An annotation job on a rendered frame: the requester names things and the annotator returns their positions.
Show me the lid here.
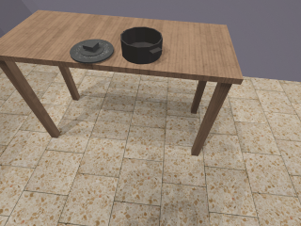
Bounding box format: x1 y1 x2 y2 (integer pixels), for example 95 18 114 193
70 39 114 64

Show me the pot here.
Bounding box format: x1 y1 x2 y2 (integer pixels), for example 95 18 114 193
120 26 163 65

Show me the table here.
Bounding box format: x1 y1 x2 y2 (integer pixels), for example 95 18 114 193
0 9 244 156

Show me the knob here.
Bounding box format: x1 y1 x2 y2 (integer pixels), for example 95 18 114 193
83 40 99 51

